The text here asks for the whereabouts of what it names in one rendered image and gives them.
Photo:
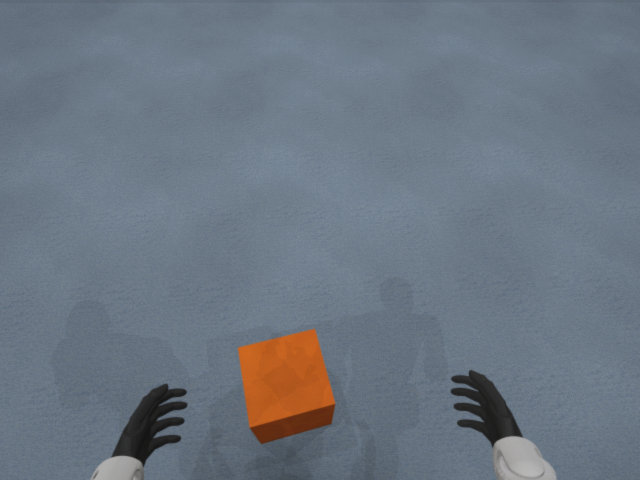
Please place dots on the robot left forearm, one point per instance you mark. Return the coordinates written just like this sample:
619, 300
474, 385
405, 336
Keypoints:
119, 468

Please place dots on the robot right forearm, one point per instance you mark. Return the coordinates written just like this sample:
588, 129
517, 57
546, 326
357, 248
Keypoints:
517, 458

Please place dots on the robot right hand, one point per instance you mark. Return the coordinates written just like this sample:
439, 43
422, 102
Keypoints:
498, 419

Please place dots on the robot left hand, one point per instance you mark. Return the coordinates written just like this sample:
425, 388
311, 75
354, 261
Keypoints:
137, 437

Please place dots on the carton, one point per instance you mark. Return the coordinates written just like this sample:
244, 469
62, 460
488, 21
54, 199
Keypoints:
286, 386

